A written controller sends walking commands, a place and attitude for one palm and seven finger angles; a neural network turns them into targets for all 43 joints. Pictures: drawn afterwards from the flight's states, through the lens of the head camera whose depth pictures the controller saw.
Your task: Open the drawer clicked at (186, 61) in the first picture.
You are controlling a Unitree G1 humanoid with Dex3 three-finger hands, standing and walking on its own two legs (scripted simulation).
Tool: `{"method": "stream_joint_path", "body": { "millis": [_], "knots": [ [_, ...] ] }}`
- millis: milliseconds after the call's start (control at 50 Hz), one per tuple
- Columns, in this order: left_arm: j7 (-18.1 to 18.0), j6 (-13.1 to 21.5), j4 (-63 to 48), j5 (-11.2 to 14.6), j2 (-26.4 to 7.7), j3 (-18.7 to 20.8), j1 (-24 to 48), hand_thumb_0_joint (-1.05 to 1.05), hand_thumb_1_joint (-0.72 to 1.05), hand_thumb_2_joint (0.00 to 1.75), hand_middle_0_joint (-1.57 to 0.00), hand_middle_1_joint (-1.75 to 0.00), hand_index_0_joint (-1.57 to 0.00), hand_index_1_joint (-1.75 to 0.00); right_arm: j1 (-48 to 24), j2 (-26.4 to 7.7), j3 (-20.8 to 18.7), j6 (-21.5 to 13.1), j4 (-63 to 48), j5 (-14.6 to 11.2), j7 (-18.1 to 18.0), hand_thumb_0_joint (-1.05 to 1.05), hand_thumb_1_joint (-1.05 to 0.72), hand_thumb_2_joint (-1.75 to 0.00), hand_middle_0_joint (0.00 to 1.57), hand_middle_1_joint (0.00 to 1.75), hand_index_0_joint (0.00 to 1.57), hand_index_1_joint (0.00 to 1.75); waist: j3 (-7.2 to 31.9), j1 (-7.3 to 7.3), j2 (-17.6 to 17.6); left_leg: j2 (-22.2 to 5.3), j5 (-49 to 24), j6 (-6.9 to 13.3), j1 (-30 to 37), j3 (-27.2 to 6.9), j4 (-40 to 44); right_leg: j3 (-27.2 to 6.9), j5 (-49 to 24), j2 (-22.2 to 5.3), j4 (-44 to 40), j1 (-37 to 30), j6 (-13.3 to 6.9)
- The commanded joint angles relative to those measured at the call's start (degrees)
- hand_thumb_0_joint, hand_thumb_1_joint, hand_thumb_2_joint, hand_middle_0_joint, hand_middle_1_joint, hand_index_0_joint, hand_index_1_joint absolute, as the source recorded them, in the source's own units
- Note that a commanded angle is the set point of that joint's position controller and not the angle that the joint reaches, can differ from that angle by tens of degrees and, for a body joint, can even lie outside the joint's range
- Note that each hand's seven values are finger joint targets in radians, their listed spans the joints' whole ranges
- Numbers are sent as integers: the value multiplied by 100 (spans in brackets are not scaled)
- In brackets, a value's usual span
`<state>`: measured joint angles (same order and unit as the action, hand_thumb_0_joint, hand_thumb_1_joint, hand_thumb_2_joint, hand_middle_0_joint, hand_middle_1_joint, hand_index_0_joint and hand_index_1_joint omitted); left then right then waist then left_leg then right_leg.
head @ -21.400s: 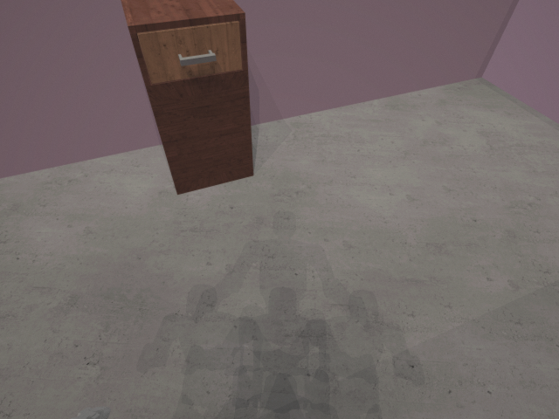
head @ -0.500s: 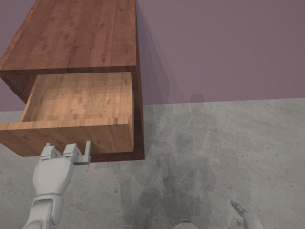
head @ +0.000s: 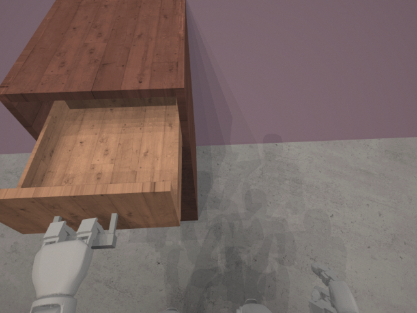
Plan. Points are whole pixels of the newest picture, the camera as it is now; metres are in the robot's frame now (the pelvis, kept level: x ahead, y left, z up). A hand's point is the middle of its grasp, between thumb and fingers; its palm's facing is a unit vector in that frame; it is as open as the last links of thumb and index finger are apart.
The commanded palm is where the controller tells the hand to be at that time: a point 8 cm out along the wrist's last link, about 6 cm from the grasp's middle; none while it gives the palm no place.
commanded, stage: pull the drawer open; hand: left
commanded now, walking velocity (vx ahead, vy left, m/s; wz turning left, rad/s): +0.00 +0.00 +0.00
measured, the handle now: (82, 231) +0.27 +0.26 -0.02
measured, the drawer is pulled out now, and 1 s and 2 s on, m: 0.24 0.30 0.30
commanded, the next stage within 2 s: open the thumb to release the handle in 0.74 s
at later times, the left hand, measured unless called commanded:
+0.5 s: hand (72, 300) +0.16 +0.25 -0.04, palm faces -0.10 -0.08 -0.99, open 5.9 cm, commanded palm +0.12 +0.25 +0.01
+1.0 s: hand (68, 304) +0.15 +0.26 -0.04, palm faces -0.06 -0.06 -1.00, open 6.1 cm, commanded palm +0.13 +0.25 +0.01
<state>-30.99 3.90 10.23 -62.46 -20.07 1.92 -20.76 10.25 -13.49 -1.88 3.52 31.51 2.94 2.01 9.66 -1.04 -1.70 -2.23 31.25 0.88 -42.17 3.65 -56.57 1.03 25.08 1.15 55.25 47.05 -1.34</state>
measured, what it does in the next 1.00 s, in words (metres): stands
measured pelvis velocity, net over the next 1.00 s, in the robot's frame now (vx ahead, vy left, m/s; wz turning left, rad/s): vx -0.01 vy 0.00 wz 0.02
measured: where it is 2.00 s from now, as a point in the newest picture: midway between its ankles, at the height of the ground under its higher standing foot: outside the picture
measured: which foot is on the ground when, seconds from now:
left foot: down 0.00-1.00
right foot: down 0.00-1.00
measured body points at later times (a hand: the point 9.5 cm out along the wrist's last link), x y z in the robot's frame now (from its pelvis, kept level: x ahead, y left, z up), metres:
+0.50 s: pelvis +0.00 +0.00 -0.01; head +0.07 -0.01 +0.44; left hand +0.16 +0.25 +0.02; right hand +0.20 -0.23 -0.11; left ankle -0.04 +0.11 -0.68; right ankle +0.01 -0.11 -0.68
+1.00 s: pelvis -0.01 +0.00 -0.02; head +0.07 -0.01 +0.42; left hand +0.15 +0.26 +0.01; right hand +0.19 -0.23 -0.13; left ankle -0.04 +0.11 -0.68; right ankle +0.01 -0.11 -0.68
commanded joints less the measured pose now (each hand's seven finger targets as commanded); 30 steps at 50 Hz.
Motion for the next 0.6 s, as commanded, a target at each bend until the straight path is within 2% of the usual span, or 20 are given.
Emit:
{"method": "stream_joint_path", "body": {
  "millis": [0, 20, 40, 80, 120, 140, 180, 200, 220, 240, 300, 320, 340, 380, 420, 440, 500, 520, 540, 580],
  "knots": [
    [-447, -28, -1066, 80, -998, 834, -955, 0, 90, 90, -40, -135, -40, -135, -342, -686, -287, -269, -826, 1, -5, 0, -90, -90, 20, 30, 20, 30, 1400, 434, -81, 291, -2609, 44, 626, -223, 590, 11, -2450, 78, -455, -1250, -213],
    [-458, -41, -1076, 103, -865, 720, -1125, 0, 90, 90, -40, -135, -40, -135, -349, -661, -303, -282, -856, -6, -10, 0, -90, -90, 20, 30, 20, 30, 1263, 432, -217, 297, -2592, 44, 649, -205, 574, 16, -2466, 80, -484, -1232, -227],
    [-461, -38, -1137, 98, -908, 737, -1066, 0, 90, 90, -40, -135, -40, -135, -335, -683, -296, -279, -835, 15, 1, 0, -90, -90, 20, 30, 20, 30, 1338, 398, -90, 292, -2566, 43, 639, -200, 555, 14, -2476, 69, -474, -1202, -211],
    [-478, -5, -1212, 105, -1006, 882, -1259, 0, 90, 90, -40, -135, -40, -135, -393, -657, -283, -281, -855, 8, -17, 0, -90, -90, 20, 30, 20, 30, 1377, 470, -126, 293, -2670, 42, 625, -226, 548, -17, -2595, 73, -432, -1279, -236],
    [-476, 4, -1222, 133, -878, 814, -1693, 0, 90, 90, -40, -135, -40, -135, -406, -606, -289, -287, -874, -6, -1, 0, -90, -90, 20, 30, 20, 30, 1324, 525, -126, 292, -2736, 33, 647, -216, 544, 21, -2584, 73, -423, -1293, -232],
    [-459, 5, -1301, 128, -848, 727, -1624, 0, 90, 90, -40, -135, -40, -135, -413, -628, -270, -275, -888, 16, 11, 0, -90, -90, 20, 30, 20, 30, 1312, 461, -47, 288, -2713, 40, 645, -216, 523, 5, -2583, 69, -431, -1202, -221],
    [-463, 33, -1371, 157, -903, 843, -1708, 0, 90, 90, -40, -135, -40, -135, -458, -599, -271, -279, -897, 13, -6, 0, -90, -90, 20, 30, 20, 30, 1264, 496, -66, 286, -2769, 49, 617, -222, 532, -19, -2723, 61, -430, -1294, -237],
    [-462, 54, -1398, 143, -920, 862, -1878, 0, 90, 90, -40, -135, -40, -135, -447, -593, -261, -283, -914, 22, 10, 0, -90, -90, 20, 30, 20, 30, 1341, 529, -83, 298, -2744, 40, 633, -218, 528, -18, -2656, 57, -400, -1283, -226],
    [-462, 71, -1359, 149, -863, 836, -2018, 0, 90, 90, -40, -135, -40, -135, -461, -556, -275, -283, -914, 7, -3, 0, -90, -90, 20, 30, 20, 30, 1223, 542, -112, 293, -2712, 44, 619, -205, 505, -10, -2653, 67, -418, -1267, -234],
    [-456, 88, -1409, 127, -881, 833, -1956, 0, 90, 90, -40, -135, -40, -135, -473, -580, -262, -271, -918, 30, 12, 0, -90, -90, 20, 30, 20, 30, 1185, 504, 3, 290, -2615, 40, 587, -218, 507, -14, -2516, 73, -415, -1141, -230],
    [-465, 140, -1495, 90, -888, 872, -2043, 0, 90, 90, -40, -135, -40, -135, -489, -560, -250, -284, -955, 46, 18, 0, -90, -90, 20, 30, 20, 30, 1229, 538, -120, 287, -2614, 42, 610, -234, 488, 27, -2312, 82, -350, -1030, -240],
    [-445, 147, -1508, 113, -732, 697, -2093, 0, 90, 90, -40, -135, -40, -135, -483, -545, -259, -291, -982, 45, 11, 0, -90, -90, 20, 30, 20, 30, 1136, 495, -123, 275, -2570, 53, 609, -226, 461, 40, -2321, 79, -384, -1016, -240],
    [-453, 189, -1596, 81, -882, 832, -2019, 0, 90, 90, -40, -135, -40, -135, -473, -565, -259, -293, -975, 59, 27, 0, -90, -90, 20, 30, 20, 30, 1185, 511, -113, 278, -2609, 40, 627, -232, 439, -5, -2309, 85, -354, -930, -248],
    [-447, 217, -1624, 128, -884, 905, -2352, 0, 90, 90, -40, -135, -40, -135, -535, -510, -237, -291, -1025, 48, 25, 0, -90, -90, 20, 30, 20, 30, 1247, 585, -159, 279, -2737, 43, 617, -247, 442, 24, -2404, 81, -311, -1047, -267],
    [-420, 269, -1685, 117, -744, 758, -2529, 0, 90, 90, -40, -135, -40, -135, -506, -502, -251, -290, -1035, 55, 42, 0, -90, -90, 20, 30, 20, 30, 1191, 574, -178, 266, -2841, 42, 659, -246, 385, 21, -2427, 83, -302, -963, -255],
    [-400, 286, -1770, 135, -769, 745, -2510, 0, 90, 90, -40, -135, -40, -135, -507, -516, -238, -291, -1044, 81, 65, 0, -90, -90, 20, 30, 20, 30, 1273, 560, -75, 281, -2832, 42, 662, -237, 357, -29, -2468, 80, -294, -943, -255],
    [-392, 352, -1758, 132, -835, 886, -2709, 0, 90, 90, -40, -135, -40, -135, -524, -481, -231, -271, -1055, 80, 60, 0, -90, -90, 20, 30, 20, 30, 1226, 594, -7, 288, -2840, 42, 588, -251, 339, -44, -2474, 88, -249, -932, -255],
    [-381, 363, -1764, 133, -704, 766, -2859, 0, 90, 90, -40, -135, -40, -135, -550, -455, -239, -280, -1085, 72, 58, 0, -90, -90, 20, 30, 20, 30, 1109, 608, -91, 275, -2806, 50, 564, -247, 341, 12, -2434, 85, -260, -937, -260],
    [-360, 385, -1888, 150, -758, 769, -2815, 0, 90, 90, -40, -135, -40, -135, -553, -481, -231, -286, -1105, 95, 85, 0, -90, -90, 20, 30, 20, 30, 1208, 591, -51, 281, -2824, 37, 621, -252, 307, -60, -2376, 78, -253, -809, -265],
    [-361, 427, -1893, 158, -802, 862, -2962, 0, 90, 90, -40, -135, -40, -135, -592, -441, -230, -278, -1119, 90, 67, 0, -90, -90, 20, 30, 20, 30, 1141, 632, -119, 275, -2820, 46, 540, -262, 314, -14, -2399, 81, -223, -874, -280]
  ]
}}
